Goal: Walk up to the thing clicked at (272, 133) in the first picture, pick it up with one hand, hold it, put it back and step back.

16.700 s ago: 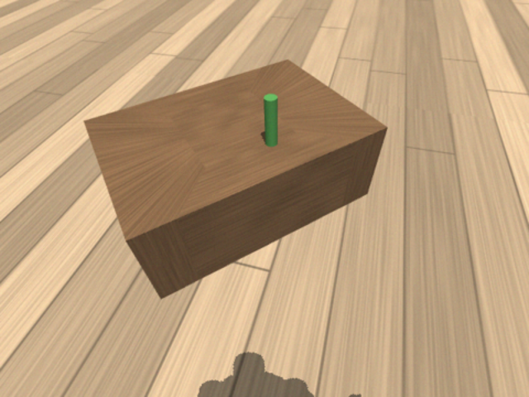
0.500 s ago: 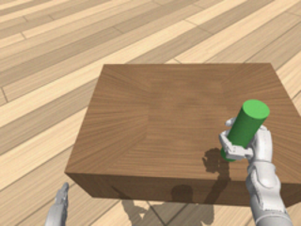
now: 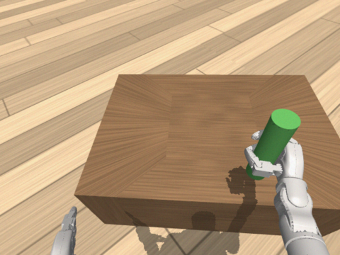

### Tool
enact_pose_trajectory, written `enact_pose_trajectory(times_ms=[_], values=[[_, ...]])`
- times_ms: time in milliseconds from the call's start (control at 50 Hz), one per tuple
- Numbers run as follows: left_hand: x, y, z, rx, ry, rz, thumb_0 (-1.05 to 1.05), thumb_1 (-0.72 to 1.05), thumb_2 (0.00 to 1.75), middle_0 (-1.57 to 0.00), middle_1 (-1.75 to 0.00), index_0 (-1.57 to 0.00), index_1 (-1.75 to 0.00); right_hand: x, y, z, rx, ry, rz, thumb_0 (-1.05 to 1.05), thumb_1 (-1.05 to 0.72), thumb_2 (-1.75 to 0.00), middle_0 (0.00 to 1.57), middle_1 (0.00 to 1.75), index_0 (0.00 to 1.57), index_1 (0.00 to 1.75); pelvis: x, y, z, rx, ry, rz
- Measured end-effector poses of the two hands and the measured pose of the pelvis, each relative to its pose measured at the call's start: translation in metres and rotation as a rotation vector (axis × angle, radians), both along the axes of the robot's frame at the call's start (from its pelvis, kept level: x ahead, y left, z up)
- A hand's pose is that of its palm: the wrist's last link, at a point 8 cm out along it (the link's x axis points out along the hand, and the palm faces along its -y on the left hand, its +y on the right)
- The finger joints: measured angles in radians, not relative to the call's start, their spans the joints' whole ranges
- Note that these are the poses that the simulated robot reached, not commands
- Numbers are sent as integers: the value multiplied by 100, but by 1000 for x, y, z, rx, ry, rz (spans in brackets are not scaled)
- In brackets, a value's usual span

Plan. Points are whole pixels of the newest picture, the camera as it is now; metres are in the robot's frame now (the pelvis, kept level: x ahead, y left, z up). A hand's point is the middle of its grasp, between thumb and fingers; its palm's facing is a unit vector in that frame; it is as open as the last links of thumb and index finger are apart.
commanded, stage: hold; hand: right
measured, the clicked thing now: (268, 149) +0.35 -0.18 +0.07
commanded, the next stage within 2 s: crouch in 1.78 s
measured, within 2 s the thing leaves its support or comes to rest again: neither
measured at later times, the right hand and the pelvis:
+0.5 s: hand (263, 154) +0.34 -0.17 +0.05, palm faces +0.18 +0.98 +0.00, open 6.8 cm; pelvis +0.00 +0.00 +0.00, yaw +0 degrees
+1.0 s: hand (263, 156) +0.34 -0.17 +0.05, palm faces +0.18 +0.98 +0.00, open 6.8 cm; pelvis +0.00 +0.00 +0.00, yaw +0 degrees
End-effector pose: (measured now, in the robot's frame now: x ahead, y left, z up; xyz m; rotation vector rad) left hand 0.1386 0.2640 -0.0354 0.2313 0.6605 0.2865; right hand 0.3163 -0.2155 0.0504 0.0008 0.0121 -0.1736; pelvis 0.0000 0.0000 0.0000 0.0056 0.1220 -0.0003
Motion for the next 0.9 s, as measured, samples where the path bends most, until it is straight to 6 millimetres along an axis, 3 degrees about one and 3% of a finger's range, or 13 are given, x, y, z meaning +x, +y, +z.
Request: enact_pose_trajectory(times_ms=[440, 600, 900], values=[[10, -10, -3, -26, 4, -29, -2, -54, 5, -5, -6, -6, -6, -4, -6, 5, -6, -18, -9, -2, 1, -113, 89, 113, 91, 113, 5, 0, 2, 0, -4, -5], [4, -2, -2, -4, 16, -9, -1, -53, 5, -5, -6, -6, -6, -2, -4, 1, 4, -8, 2, -2, 1, -113, 89, 113, 91, 113, 3, 0, 3, 0, -2, -3], [7, -10, -5, -29, 15, -19, -2, -54, 5, -5, -6, -6, -6, -6, -8, 7, -12, -27, -21, -2, 1, -113, 89, 113, 91, 113, 4, 0, 4, 1, -6, -3]])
